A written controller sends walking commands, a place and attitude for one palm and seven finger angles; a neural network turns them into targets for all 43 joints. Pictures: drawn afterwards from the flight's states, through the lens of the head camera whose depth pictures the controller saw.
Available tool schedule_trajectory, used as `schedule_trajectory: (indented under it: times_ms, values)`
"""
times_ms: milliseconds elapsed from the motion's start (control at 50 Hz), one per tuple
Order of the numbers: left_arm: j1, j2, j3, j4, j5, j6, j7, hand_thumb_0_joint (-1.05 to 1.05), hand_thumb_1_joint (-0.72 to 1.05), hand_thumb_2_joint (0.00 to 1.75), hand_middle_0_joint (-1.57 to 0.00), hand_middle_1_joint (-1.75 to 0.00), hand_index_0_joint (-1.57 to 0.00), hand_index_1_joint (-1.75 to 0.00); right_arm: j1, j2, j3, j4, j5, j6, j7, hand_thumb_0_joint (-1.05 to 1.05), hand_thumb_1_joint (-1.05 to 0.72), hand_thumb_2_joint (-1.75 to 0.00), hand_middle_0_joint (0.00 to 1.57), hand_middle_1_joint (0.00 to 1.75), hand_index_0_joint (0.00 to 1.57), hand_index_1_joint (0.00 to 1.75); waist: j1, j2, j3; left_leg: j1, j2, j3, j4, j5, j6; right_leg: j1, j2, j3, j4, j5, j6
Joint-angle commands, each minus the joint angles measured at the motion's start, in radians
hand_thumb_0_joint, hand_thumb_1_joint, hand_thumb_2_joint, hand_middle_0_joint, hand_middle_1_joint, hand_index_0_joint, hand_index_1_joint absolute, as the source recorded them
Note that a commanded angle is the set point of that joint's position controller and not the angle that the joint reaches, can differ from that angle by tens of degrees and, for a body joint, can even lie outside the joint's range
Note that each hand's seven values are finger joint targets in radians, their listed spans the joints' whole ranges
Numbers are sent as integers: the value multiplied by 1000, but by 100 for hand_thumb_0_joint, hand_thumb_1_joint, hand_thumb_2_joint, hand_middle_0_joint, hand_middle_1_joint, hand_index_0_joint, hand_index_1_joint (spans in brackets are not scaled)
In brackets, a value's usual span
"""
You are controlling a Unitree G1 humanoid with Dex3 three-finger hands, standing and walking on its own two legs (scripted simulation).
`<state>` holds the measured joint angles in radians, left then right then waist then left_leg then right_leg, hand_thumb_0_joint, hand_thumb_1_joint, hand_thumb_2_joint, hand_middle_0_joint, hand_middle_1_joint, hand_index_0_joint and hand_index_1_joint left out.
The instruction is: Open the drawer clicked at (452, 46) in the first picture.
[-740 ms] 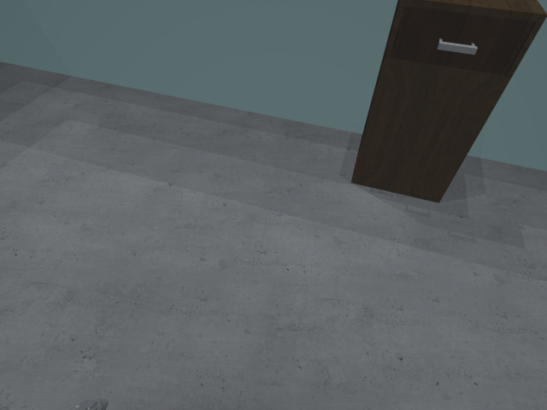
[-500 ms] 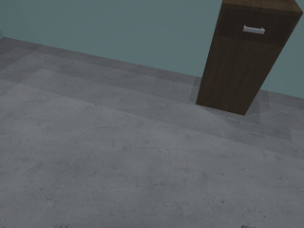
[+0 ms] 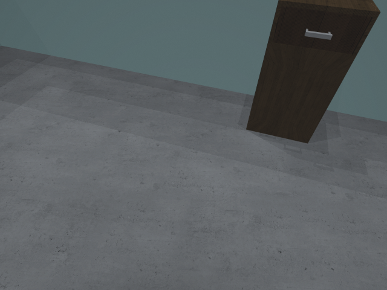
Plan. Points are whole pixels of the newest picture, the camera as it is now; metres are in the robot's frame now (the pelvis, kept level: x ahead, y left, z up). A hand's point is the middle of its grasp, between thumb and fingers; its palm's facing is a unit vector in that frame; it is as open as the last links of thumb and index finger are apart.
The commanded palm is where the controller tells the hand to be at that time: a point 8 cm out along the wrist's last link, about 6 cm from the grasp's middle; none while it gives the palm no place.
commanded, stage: stand and wait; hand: left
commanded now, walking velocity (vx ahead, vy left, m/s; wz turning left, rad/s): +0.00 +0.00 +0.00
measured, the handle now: (317, 33) +1.30 -0.57 +0.00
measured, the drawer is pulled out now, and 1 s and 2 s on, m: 0.00 0.00 0.00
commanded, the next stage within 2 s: look at it before walking up in 0.08 s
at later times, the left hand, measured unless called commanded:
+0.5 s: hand out of the picture +0.07 +0.24 -0.16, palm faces -0.03 -0.95 -0.32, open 7.4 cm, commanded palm none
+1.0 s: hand out of the picture +0.07 +0.23 -0.17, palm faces -0.07 -0.95 -0.32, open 7.4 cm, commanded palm none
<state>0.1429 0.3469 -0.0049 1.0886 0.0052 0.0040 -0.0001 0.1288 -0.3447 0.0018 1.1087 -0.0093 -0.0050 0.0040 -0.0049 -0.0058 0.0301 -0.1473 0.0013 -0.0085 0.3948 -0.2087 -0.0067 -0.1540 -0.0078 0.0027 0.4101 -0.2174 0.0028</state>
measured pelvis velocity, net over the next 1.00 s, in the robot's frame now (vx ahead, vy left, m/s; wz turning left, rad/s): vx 0.00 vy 0.00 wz -0.07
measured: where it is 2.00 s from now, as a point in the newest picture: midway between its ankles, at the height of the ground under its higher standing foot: outside the picture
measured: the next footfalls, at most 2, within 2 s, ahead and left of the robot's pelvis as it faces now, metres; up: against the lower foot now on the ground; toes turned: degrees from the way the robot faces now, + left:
left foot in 1.62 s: +0.04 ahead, +0.12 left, +0.00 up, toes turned -23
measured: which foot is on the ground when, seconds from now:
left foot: down 0.00-1.00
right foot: down 0.00-1.00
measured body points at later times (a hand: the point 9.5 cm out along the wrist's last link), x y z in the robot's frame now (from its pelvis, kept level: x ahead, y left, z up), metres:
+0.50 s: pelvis +0.00 +0.00 +0.00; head +0.00 +0.00 +0.45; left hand +0.07 +0.29 -0.13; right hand +0.07 -0.30 -0.13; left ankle +0.00 +0.12 -0.74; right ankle +0.00 -0.12 -0.74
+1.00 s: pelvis +0.00 +0.00 +0.00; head +0.01 +0.00 +0.44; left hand +0.08 +0.28 -0.14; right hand +0.08 -0.29 -0.14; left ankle +0.01 +0.12 -0.74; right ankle +0.01 -0.12 -0.74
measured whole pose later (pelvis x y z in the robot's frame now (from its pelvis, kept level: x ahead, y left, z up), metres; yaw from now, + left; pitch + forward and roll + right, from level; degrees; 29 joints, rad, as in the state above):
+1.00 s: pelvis +0.00 +0.00 +0.00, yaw -4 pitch -1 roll +1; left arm 0.17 0.31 0.01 1.04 0.01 0.05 0.01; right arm 0.11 -0.29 -0.01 1.04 -0.01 0.01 -0.01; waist 0.01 -0.01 0.04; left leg -0.19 0.02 0.06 0.45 -0.25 -0.01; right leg -0.23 0.02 0.07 0.49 -0.24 0.00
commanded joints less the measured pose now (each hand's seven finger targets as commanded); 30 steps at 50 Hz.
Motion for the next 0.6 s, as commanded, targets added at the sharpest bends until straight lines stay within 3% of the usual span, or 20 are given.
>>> schedule_trajectory:
  times_ms: [0,580]
  values:
    - [-47,202,38,-70,4,-30,12,0,90,90,-20,-30,-20,-30,-64,-200,-39,-65,0,-26,-14,0,-90,-90,20,30,20,30,6,0,-45,-1,107,-97,-72,82,36,-11,-115,111,-91,58,-35]
    - [-41,198,37,-63,7,-31,10,0,90,90,-20,-30,-20,-30,-55,-198,-38,-55,2,-28,-13,0,-90,-90,20,30,20,30,5,10,-51,8,114,-100,-85,95,34,-6,-112,111,-103,70,-33]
